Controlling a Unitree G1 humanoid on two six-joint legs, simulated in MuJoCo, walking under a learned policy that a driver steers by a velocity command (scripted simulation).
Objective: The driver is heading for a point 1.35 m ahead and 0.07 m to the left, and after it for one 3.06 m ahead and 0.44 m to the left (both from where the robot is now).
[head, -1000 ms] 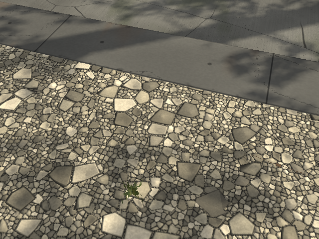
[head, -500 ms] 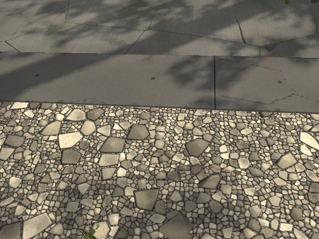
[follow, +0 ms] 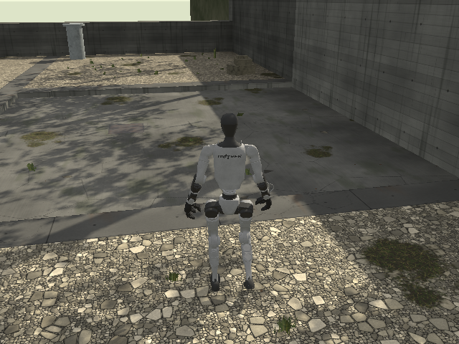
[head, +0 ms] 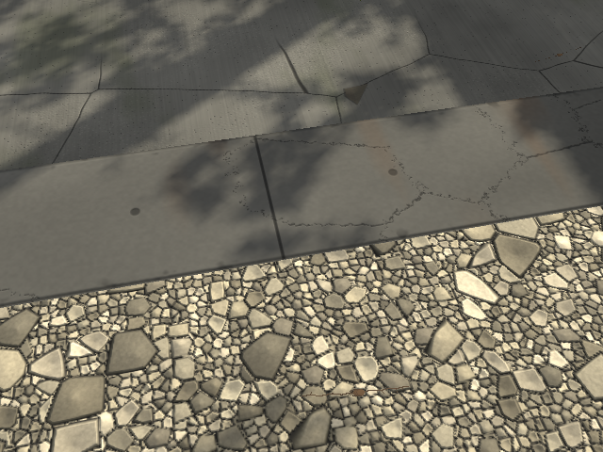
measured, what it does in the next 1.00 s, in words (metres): walks ahead: right foot, then left foot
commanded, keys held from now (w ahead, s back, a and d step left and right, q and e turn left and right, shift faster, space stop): w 1.00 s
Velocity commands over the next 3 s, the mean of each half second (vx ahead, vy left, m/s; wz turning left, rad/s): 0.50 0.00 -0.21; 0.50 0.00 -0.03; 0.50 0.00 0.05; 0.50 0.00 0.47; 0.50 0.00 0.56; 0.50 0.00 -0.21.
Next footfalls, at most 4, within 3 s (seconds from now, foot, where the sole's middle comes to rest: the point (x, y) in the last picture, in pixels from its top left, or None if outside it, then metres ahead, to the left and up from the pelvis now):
0.36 right None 0.35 -0.17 -0.77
0.92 left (298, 362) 0.67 0.04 -0.77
1.46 right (399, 264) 0.96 -0.23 -0.77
2.04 left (292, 184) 1.25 0.06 -0.77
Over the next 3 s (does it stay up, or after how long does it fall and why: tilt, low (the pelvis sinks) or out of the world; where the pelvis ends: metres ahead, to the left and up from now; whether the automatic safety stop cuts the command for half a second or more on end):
stays up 1.59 0.19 -0.06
